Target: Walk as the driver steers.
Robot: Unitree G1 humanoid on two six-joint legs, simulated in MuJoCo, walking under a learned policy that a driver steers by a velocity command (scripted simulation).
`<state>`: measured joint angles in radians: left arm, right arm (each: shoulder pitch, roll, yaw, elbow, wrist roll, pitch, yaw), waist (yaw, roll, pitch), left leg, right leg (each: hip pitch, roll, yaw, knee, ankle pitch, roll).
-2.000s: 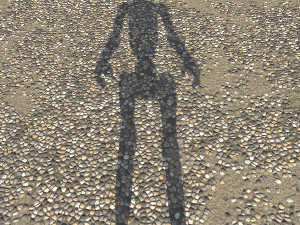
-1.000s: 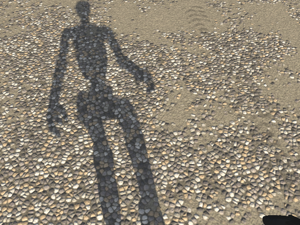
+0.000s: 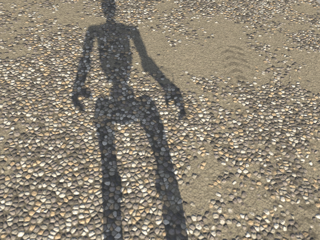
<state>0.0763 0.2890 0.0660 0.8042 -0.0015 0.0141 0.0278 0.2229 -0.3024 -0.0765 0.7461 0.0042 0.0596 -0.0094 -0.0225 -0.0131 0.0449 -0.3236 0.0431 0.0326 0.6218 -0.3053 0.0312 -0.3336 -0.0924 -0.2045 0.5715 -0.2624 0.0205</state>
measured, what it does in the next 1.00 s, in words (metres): walks ahead, turning left: right foot, then left foot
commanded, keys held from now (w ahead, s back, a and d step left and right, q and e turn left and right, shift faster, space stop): q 0.38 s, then w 0.48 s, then w+e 0.14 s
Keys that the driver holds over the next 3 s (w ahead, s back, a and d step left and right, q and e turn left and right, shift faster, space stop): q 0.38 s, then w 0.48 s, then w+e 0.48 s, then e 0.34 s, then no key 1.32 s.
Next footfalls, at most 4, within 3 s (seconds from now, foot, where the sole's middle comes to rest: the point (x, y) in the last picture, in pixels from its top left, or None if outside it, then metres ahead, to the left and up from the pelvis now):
0.48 right None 0.10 -0.12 -0.76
0.90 left None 0.22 0.22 -0.76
1.42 right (136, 212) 0.59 0.07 -0.76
1.88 left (87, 190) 0.69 0.29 -0.76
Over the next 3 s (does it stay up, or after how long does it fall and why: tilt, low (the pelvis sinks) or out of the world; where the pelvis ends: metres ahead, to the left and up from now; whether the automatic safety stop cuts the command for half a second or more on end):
stays up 0.60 0.16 0.01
